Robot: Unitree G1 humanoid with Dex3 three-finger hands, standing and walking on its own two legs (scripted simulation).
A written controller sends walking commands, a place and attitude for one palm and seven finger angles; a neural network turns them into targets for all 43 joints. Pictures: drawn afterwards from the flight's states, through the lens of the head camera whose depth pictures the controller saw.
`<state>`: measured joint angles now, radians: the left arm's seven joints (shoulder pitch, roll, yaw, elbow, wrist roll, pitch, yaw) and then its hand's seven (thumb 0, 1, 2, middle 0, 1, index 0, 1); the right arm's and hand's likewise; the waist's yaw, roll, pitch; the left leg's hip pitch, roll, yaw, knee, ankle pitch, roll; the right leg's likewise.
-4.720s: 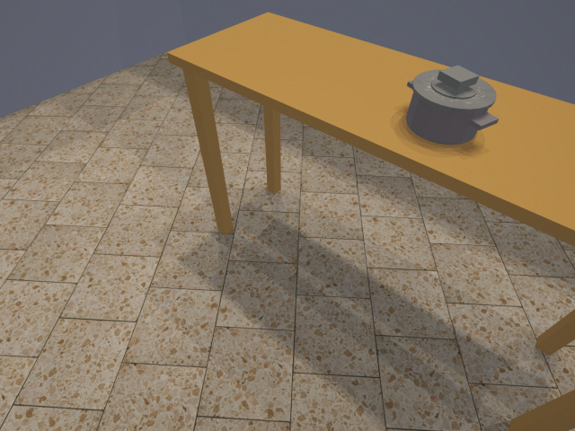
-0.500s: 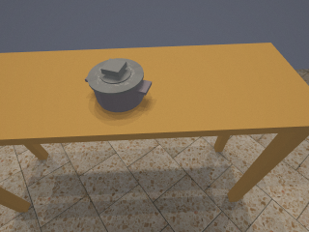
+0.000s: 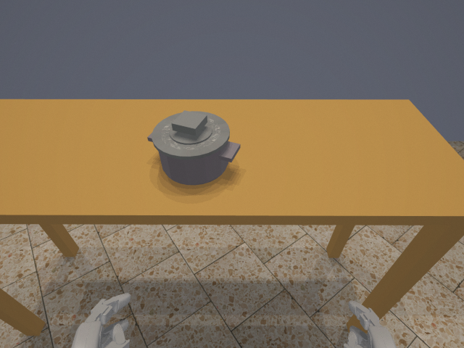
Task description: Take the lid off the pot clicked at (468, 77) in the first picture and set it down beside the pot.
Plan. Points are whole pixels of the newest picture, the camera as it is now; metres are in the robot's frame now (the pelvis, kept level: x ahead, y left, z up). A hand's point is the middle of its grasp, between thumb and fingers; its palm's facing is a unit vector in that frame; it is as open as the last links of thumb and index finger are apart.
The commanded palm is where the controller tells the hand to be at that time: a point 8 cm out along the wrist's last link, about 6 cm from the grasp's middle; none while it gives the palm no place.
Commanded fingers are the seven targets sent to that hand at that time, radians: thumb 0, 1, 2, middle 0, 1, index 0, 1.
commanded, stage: lift the closed hand beside the body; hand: left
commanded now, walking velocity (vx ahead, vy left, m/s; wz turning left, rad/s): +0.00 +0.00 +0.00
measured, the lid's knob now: (190, 122) +0.50 +0.11 +0.16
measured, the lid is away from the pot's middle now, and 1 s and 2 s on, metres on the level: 0.00 0.00 0.00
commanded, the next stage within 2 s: raise the hand higher, near the body in 0.38 s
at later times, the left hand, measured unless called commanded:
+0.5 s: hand (64, 324) +0.14 +0.23 +0.08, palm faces +0.35 -0.85 -0.39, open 3.1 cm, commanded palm +0.08 +0.27 +0.12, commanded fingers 0.00 0.90 0.90 -1.30 -1.50 -1.30 -1.50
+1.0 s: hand (52, 284) +0.16 +0.23 +0.15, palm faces +0.39 -0.83 -0.40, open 3.1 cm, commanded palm +0.11 +0.26 +0.18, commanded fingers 0.00 0.90 0.90 -1.30 -1.50 -1.30 -1.50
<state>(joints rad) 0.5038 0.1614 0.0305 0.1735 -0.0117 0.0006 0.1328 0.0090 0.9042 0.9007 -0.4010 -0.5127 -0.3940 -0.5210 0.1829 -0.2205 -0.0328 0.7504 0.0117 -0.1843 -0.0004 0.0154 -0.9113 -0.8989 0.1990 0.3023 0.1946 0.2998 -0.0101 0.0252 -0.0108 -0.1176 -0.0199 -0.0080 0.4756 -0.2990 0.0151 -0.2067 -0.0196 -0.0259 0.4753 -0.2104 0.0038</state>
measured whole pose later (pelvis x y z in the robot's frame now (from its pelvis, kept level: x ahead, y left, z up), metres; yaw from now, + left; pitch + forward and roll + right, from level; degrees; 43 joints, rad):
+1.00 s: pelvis +0.00 -0.01 +0.00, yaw +0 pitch -6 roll -1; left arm 0.61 0.32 0.27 -0.51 -0.03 -0.13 0.09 0.02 0.89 0.90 -1.31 -1.49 -1.30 -1.50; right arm 0.16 -0.21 -0.01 0.62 -0.01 -0.21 -0.05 0.01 -0.90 -0.90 0.20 0.30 0.20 0.30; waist 0.08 0.05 0.04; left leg -0.05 0.00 -0.01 0.46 -0.30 0.01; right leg -0.13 0.00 -0.03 0.43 -0.20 -0.01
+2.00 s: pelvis -0.02 -0.01 +0.00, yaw +0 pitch -3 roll +1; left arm 0.04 0.71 0.09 -0.38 0.72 0.17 -0.34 0.00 0.13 1.39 -1.11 -0.66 -1.11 -0.67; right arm 0.08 -0.27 0.06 0.56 0.04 0.03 -0.01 0.01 -0.90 -0.90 0.20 0.30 0.20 0.30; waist 0.11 0.13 0.00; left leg -0.13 -0.02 -0.01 0.42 -0.23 0.01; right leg -0.22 -0.02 -0.03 0.43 -0.15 0.00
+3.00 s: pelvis -0.03 -0.02 +0.00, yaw +0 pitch -2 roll +2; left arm -0.56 0.65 -0.13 0.08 0.78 0.24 -0.47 0.00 -0.39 1.71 -0.90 -0.08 -0.89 -0.09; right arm 0.11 -0.29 0.05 0.57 0.07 0.05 -0.02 0.01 -0.90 -0.90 0.20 0.30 0.19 0.30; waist 0.05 0.11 0.01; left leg -0.18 -0.02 -0.01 0.44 -0.23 0.00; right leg -0.29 -0.02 -0.03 0.50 -0.17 -0.02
